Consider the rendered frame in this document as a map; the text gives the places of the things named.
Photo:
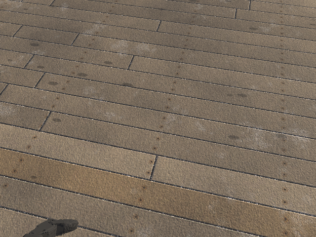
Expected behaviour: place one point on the left robot hand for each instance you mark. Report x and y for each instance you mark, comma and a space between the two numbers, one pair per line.
52, 228

